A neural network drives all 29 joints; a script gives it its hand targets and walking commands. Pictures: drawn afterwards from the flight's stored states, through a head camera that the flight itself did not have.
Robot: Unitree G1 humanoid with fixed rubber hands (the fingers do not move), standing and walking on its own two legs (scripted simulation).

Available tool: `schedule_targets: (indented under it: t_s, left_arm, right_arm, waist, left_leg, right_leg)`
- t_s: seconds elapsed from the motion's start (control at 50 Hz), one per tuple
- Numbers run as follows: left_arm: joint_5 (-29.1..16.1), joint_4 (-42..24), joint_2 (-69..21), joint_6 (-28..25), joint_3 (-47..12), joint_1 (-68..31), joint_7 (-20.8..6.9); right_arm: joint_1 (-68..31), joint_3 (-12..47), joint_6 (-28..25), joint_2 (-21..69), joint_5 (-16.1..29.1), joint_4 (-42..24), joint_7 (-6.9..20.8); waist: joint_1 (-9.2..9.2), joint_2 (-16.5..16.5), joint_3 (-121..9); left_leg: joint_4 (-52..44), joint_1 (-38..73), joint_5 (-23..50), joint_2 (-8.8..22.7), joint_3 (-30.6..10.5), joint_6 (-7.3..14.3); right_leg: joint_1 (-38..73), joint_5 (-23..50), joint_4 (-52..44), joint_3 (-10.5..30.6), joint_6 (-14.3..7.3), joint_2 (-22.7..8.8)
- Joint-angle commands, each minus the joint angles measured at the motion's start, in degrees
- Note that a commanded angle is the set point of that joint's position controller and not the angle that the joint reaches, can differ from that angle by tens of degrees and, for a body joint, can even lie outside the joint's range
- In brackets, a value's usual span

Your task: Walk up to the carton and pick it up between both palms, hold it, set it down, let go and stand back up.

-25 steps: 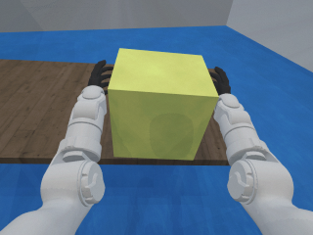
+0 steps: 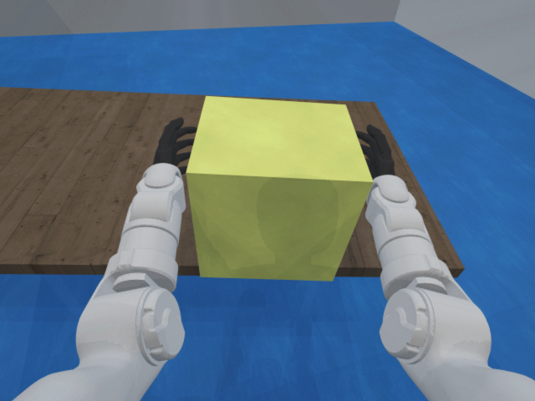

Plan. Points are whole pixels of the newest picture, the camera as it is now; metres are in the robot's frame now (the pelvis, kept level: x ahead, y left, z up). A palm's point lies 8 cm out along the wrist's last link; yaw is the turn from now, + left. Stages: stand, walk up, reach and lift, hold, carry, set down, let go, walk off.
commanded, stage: set down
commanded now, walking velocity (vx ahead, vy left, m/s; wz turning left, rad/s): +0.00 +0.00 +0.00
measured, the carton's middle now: (271, 192) +0.44 -0.03 +0.10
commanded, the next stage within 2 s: none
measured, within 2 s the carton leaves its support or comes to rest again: rests again in 0.36 s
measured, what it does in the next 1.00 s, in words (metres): stands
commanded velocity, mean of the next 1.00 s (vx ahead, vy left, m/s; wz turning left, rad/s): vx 0.00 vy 0.00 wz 0.00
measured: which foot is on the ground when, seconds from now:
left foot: down 0.00-1.00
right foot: down 0.00-1.00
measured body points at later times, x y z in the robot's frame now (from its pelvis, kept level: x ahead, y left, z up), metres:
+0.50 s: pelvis +0.00 +0.01 +0.00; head -0.01 +0.02 +0.45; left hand +0.44 +0.13 +0.14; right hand +0.41 -0.19 +0.14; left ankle -0.02 +0.13 -0.75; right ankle +0.00 -0.10 -0.75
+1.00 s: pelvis +0.00 +0.01 +0.00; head +0.00 +0.02 +0.45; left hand +0.44 +0.13 +0.13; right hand +0.41 -0.20 +0.13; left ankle -0.02 +0.13 -0.75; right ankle +0.00 -0.10 -0.75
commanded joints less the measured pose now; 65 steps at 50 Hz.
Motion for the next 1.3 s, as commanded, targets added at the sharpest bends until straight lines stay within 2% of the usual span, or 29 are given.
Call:
schedule_targets:
  t_s: [0.0, 0.1, 0.16, 0.22, 0.3, 0.32, 0.34, 0.36, 0.4, 0.44, 0.48, 0.5, 0.52, 0.54, 0.6, 0.66, 0.68, 0.74, 0.8, 0.84, 0.92, 0.96, 1.02, 1.04, 1.1, 1.14, 1.22, 1.26, 1.28]
  left_arm:
    - [-2.9, -5.7, -23.9, -2.4, -13.3, -36.1, -5.7]
    - [-3.9, -9.1, -26.0, -3.5, -16.8, -37.1, -4.6]
    - [-2.8, -7.5, -25.7, -3.3, -15.4, -34.6, -4.1]
    - [-3.5, -8.8, -26.8, -3.7, -16.8, -35.3, -3.7]
    - [-2.5, -6.4, -25.1, -3.8, -14.3, -34.3, -3.7]
    - [-2.8, -7.4, -25.5, -4.1, -14.6, -35.5, -3.8]
    - [-2.6, -6.8, -25.3, -4.2, -14.7, -34.9, -3.7]
    - [-2.0, -6.2, -25.0, -4.0, -13.5, -34.0, -3.9]
    - [-1.9, -6.5, -25.7, -4.1, -13.6, -34.1, -3.9]
    - [-1.1, -6.0, -24.8, -4.4, -12.3, -34.3, -3.8]
    - [-0.4, -5.9, -24.4, -4.4, -11.4, -33.9, -3.7]
    - [-0.2, -5.7, -23.8, -4.3, -11.1, -32.9, -4.0]
    - [0.2, -5.5, -24.1, -4.3, -10.4, -32.9, -4.1]
    - [-0.1, -6.5, -24.5, -4.5, -11.2, -33.3, -4.1]
    - [-0.5, -6.3, -25.0, -5.1, -11.4, -33.4, -4.0]
    - [0.6, -5.4, -23.6, -5.6, -9.7, -32.4, -4.4]
    - [0.5, -5.7, -24.1, -5.9, -10.1, -32.5, -4.4]
    - [1.3, -4.8, -24.6, -5.9, -9.9, -31.0, -4.4]
    - [2.1, -3.8, -23.5, -5.9, -8.0, -28.7, -5.1]
    - [2.4, -4.5, -23.0, -6.2, -7.6, -28.7, -5.2]
    - [2.3, -5.3, -23.9, -6.5, -8.9, -27.7, -5.0]
    - [3.5, -4.9, -23.7, -6.2, -8.2, -26.3, -5.1]
    - [3.5, -4.6, -24.5, -5.9, -8.1, -24.2, -5.3]
    - [4.2, -4.9, -23.8, -5.8, -7.3, -23.8, -5.4]
    - [4.5, -4.6, -22.9, -5.9, -6.3, -22.9, -5.9]
    - [4.6, -5.4, -23.8, -6.0, -6.7, -22.8, -5.8]
    - [5.1, -5.5, -23.0, -6.1, -6.3, -21.8, -6.1]
    - [5.4, -5.8, -22.7, -6.1, -5.8, -21.7, -6.3]
    - [3.8, -4.0, -23.1, -5.3, -6.8, -22.1, -6.1]
  right_arm:
    - [-37.7, 12.8, -4.5, 25.5, 0.8, -7.2, 9.0]
    - [-36.3, 12.1, -5.6, 25.4, 0.6, -5.9, 9.5]
    - [-35.8, 11.9, -6.1, 24.5, 0.5, -5.1, 9.7]
    - [-37.0, 12.4, -6.9, 24.4, 0.3, -7.0, 9.8]
    - [-35.7, 10.8, -6.6, 23.7, -0.8, -4.2, 10.3]
    - [-35.4, 10.2, -6.5, 24.1, -1.0, -3.4, 10.5]
    - [-35.4, 10.0, -6.8, 23.9, -1.1, -3.6, 10.6]
    - [-34.6, 10.1, -6.6, 24.0, -1.4, -3.4, 10.6]
    - [-35.3, 9.1, -6.9, 23.8, -1.5, -4.6, 10.8]
    - [-34.5, 8.4, -6.8, 24.0, -2.4, -2.9, 11.2]
    - [-33.6, 7.2, -6.6, 23.4, -3.1, -2.2, 11.6]
    - [-33.0, 7.2, -6.7, 23.7, -3.4, -2.9, 11.6]
    - [-33.1, 6.7, -6.7, 23.7, -3.9, -2.7, 11.6]
    - [-33.4, 6.4, -6.9, 23.8, -3.9, -3.9, 11.7]
    - [-32.6, 5.7, -7.3, 23.9, -5.4, -3.8, 11.9]
    - [-32.1, 5.9, -7.3, 24.3, -6.2, -4.3, 12.2]
    - [-32.5, 5.7, -7.5, 24.4, -6.2, -4.8, 12.3]
    - [-30.9, 4.6, -7.8, 23.9, -7.5, -4.4, 12.1]
    - [-29.4, 5.3, -7.3, 24.9, -7.4, -5.0, 12.0]
    - [-28.8, 5.7, -7.4, 24.6, -7.4, -5.2, 11.9]
    - [-27.1, 5.2, -7.8, 24.1, -7.4, -5.0, 12.2]
    - [-25.2, 4.7, -7.3, 23.5, -7.8, -4.0, 12.2]
    - [-24.3, 5.2, -7.2, 23.4, -7.7, -4.5, 12.6]
    - [-23.9, 4.7, -7.1, 23.3, -8.2, -4.6, 12.5]
    - [-22.8, 5.3, -6.8, 23.7, -8.4, -5.4, 12.4]
    - [-22.9, 5.1, -6.9, 23.0, -8.4, -6.3, 12.6]
    - [-20.5, 4.5, -6.4, 23.4, -9.2, -5.5, 12.9]
    - [-20.4, 4.3, -6.0, 23.1, -9.4, -6.1, 12.8]
    - [-21.4, 4.2, -5.8, 23.1, -9.4, -7.9, 13.0]
  waist:
    - [0.32, 0.9, -28.0]
    - [-0.47, 3.4, -30.2]
    - [0.36, 2.6, -28.3]
    - [0.7, 2.5, -31.1]
    - [1.27, 1.2, -27.3]
    - [0.44, 1.3, -27.8]
    - [1.18, 2.1, -28.1]
    - [1.34, 1.4, -26.6]
    - [1.24, 2.4, -27.3]
    - [2.0, 2.0, -26.0]
    - [1.5, 1.5, -24.3]
    - [1.96, 0.6, -24.4]
    - [2.42, 1.4, -24.3]
    - [1.7, 1.4, -25.4]
    - [1.34, 1.2, -26.0]
    - [2.22, -0.3, -24.6]
    - [2.25, 0.3, -25.2]
    - [1.55, 0.7, -24.8]
    - [2.5, -1.3, -22.3]
    - [2.91, -1.4, -21.3]
    - [2.17, 0.6, -22.4]
    - [1.61, 1.5, -19.8]
    - [1.9, 0.4, -18.4]
    - [2.51, 0.2, -17.6]
    - [2.24, -1.7, -16.7]
    - [2.61, -0.2, -17.2]
    - [2.24, -0.7, -15.3]
    - [2.53, -0.8, -14.7]
    - [1.58, -0.6, -15.4]
  left_leg:
    - [-0.6, 3.7, 13.2, -1.8, 5.0, -1.1]
    - [2.0, 8.8, 19.4, -0.9, 4.3, -3.0]
    - [2.7, 9.4, 20.1, -0.6, 4.4, -3.1]
    - [2.8, 8.5, 20.7, -0.4, 3.9, -2.9]
    - [1.3, 6.1, 15.8, -0.4, 4.5, -2.0]
    - [0.8, 5.9, 15.0, -0.3, 4.4, -2.1]
    - [1.0, 5.8, 15.8, -0.5, 4.6, -2.1]
    - [0.8, 5.8, 14.9, -0.5, 4.9, -1.9]
    - [0.6, 5.6, 14.3, -0.4, 5.0, -2.0]
    - [0.1, 5.0, 13.0, -0.5, 5.4, -1.4]
    - [-0.5, 5.7, 12.4, -0.2, 5.5, -1.3]
    - [-0.6, 5.3, 12.0, -0.4, 5.8, -0.9]
    - [-0.9, 4.8, 11.6, -0.4, 5.7, -0.8]
    - [-1.1, 4.5, 10.9, -0.3, 5.9, -0.9]
    - [-0.6, 5.6, 12.3, -0.1, 5.8, -1.3]
    - [-1.7, 2.8, 9.0, -0.3, 6.3, 0.0]
    - [-2.0, 2.6, 8.8, -0.1, 6.1, 0.0]
    - [-1.6, 4.2, 9.8, -0.2, 6.5, -0.3]
    - [-2.6, 1.8, 7.8, -0.4, 6.6, 0.8]
    - [-2.4, 0.4, 9.0, -0.6, 7.0, 0.8]
    - [-1.5, 3.5, 11.6, 0.0, 6.9, 0.0]
    - [-1.8, 4.5, 10.4, -0.3, 6.9, -0.5]
    - [-1.5, 6.0, 12.3, 0.1, 6.5, -0.1]
    - [-1.8, 5.0, 11.0, 0.0, 6.7, -0.1]
    - [-2.6, 1.9, 9.1, -0.5, 7.2, 0.9]
    - [-2.8, 2.7, 9.1, -0.1, 7.2, 0.9]
    - [-3.1, 3.4, 8.3, -0.1, 7.2, 1.1]
    - [-3.7, 2.8, 7.2, -0.3, 7.2, 1.5]
    - [-4.5, 3.4, 6.3, -0.4, 5.8, 0.9]
  right_leg:
    - [18.5, 35.7, 4.4, -3.9, 6.0, -1.1]
    - [13.6, 34.6, 4.3, -5.0, 4.7, -0.1]
    - [11.7, 32.7, 3.5, -5.2, 4.6, 0.2]
    - [13.2, 34.0, 4.2, -5.3, 4.6, 0.0]
    - [13.1, 30.0, 3.4, -4.9, 4.4, -0.4]
    - [13.1, 29.6, 3.3, -5.1, 4.5, -0.3]
    - [12.8, 30.0, 3.6, -5.1, 4.6, -0.5]
    - [13.5, 30.0, 3.3, -5.0, 4.6, -0.4]
    - [12.8, 27.7, 3.0, -5.2, 4.4, -0.4]
    - [12.2, 25.9, 2.9, -4.8, 4.5, -0.8]
    - [11.8, 23.9, 2.3, -5.0, 4.4, -0.8]
    - [12.3, 24.3, 2.3, -5.0, 4.6, -0.8]
    - [12.4, 24.0, 2.4, -5.0, 4.5, -0.9]
    - [12.7, 23.4, 2.3, -5.0, 4.7, -0.9]
    - [11.4, 23.4, 2.4, -5.3, 4.4, -0.8]
    - [13.0, 22.7, 2.3, -4.9, 4.6, -1.2]
    - [13.1, 22.5, 2.7, -5.0, 4.6, -1.4]
    - [12.4, 21.6, 2.2, -5.0, 4.6, -1.3]
    - [14.1, 22.7, 2.4, -4.6, 5.2, -1.8]
    - [15.5, 25.1, 3.1, -4.1, 5.6, -1.8]
    - [12.9, 24.3, 2.6, -5.0, 5.0, -1.4]
    - [12.1, 21.4, 1.7, -5.0, 4.8, -1.4]
    - [10.2, 21.3, 1.4, -5.2, 4.8, -1.3]
    - [10.5, 20.9, 1.3, -5.4, 4.9, -1.3]
    - [13.8, 22.9, 1.8, -4.7, 5.7, -1.8]
    - [12.7, 21.3, 1.8, -5.0, 5.4, -1.6]
    - [12.2, 20.1, 1.3, -4.9, 5.2, -1.8]
    - [12.2, 19.3, 1.3, -4.9, 5.7, -2.0]
    - [10.3, 18.5, 1.0, -5.3, 6.7, -1.9]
